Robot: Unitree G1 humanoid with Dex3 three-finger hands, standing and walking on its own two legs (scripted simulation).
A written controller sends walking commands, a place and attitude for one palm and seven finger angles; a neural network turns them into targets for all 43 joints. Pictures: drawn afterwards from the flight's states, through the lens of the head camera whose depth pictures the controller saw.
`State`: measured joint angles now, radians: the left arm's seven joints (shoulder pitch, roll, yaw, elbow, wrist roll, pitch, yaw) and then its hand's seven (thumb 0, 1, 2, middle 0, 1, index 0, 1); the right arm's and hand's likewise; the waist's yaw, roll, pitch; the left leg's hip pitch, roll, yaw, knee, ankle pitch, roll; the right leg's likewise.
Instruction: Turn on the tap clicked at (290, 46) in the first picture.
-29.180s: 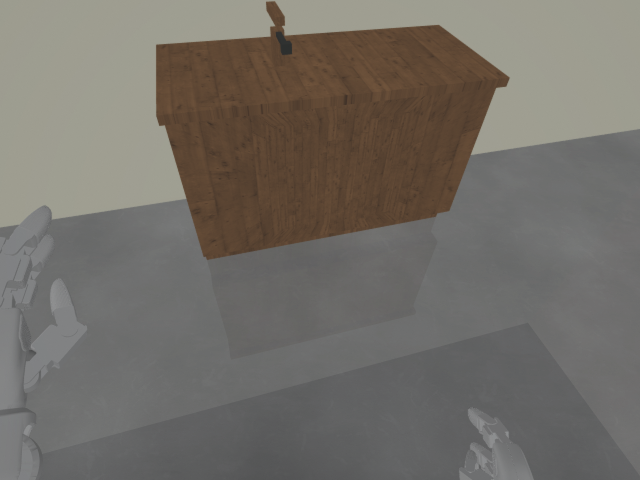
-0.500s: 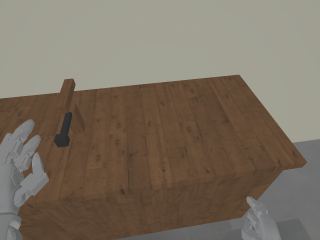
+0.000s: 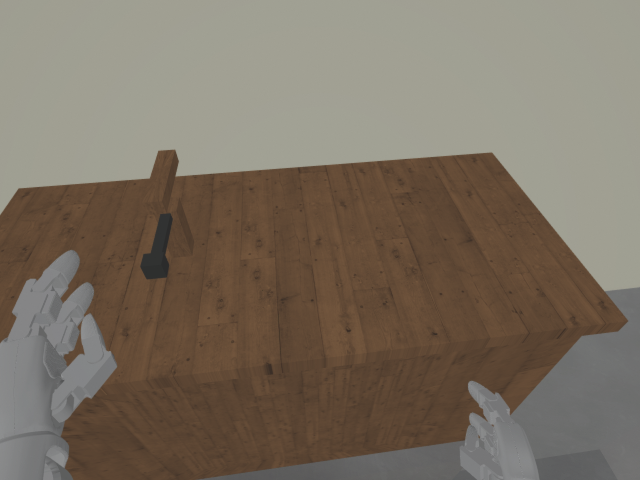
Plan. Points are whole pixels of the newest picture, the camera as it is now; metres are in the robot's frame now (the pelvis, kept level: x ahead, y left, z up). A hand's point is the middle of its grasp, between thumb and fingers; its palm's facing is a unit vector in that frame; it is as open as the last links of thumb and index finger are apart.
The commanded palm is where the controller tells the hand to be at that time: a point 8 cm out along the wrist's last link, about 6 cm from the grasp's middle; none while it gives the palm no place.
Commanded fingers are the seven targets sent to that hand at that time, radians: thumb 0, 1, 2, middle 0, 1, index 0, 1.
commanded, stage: turn the palm inward beside the body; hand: left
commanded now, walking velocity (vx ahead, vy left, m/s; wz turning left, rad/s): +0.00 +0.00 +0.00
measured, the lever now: (155, 265) +0.36 +0.29 +0.06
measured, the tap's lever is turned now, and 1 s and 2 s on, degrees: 0 0 0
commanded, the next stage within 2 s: reach beside the lever's end, fingers flat in 0.62 s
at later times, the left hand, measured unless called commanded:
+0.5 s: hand (137, 334) +0.21 +0.22 +0.14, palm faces +0.42 -0.90 -0.12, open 7.4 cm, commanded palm +0.16 +0.26 +0.15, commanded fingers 0.00 0.90 0.90 -0.20 -0.30 -0.20 -0.30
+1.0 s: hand (131, 335) +0.22 +0.23 +0.13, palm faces +0.50 -0.86 -0.13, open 7.4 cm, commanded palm +0.17 +0.27 +0.14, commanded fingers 0.00 0.90 0.90 -0.20 -0.30 -0.20 -0.30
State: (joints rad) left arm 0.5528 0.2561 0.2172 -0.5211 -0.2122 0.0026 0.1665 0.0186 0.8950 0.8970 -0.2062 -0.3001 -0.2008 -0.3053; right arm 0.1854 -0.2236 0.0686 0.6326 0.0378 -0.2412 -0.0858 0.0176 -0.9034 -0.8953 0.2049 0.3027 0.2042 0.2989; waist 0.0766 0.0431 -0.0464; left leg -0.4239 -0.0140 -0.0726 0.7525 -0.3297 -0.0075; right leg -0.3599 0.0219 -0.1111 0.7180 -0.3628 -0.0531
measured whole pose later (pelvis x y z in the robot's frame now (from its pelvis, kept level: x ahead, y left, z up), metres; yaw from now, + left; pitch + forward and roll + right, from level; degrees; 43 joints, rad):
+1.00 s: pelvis +0.01 -0.03 +0.00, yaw +1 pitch +0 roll -1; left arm 0.39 0.26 0.28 -0.31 -0.26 0.06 0.17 0.02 0.90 0.90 -0.20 -0.30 -0.20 -0.30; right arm 0.17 -0.24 0.04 0.68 0.05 -0.21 -0.12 0.02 -0.90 -0.90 0.20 0.30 0.20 0.30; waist 0.07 0.06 -0.03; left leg -0.39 0.02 -0.10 0.71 -0.32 -0.03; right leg -0.32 0.06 -0.14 0.66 -0.35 -0.09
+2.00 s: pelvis +0.01 +0.01 +0.01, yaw -1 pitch +4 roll -1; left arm 0.10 0.28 0.34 0.12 -0.22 -0.13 0.11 0.02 0.90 0.90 -0.17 -0.21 -0.17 -0.22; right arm 0.18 -0.25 0.04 0.70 0.03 -0.18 -0.11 0.02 -0.90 -0.90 0.21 0.30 0.20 0.30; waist 0.03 0.03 -0.03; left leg -0.46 -0.01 -0.06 0.70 -0.31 0.00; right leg -0.40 0.02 -0.10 0.66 -0.33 -0.04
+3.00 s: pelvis +0.01 +0.02 -0.01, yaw -2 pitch +8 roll -2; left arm -0.05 0.33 0.44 0.40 -0.22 -0.29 0.03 0.02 0.90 0.90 -0.15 -0.15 -0.15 -0.15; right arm 0.22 -0.25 0.01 0.69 0.02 -0.09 -0.09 0.01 -0.91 -0.89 0.21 0.30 0.20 0.30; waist 0.01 0.02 -0.06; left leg -0.60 -0.01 -0.05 0.81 -0.35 0.02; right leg -0.53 0.03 -0.09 0.74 -0.36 -0.03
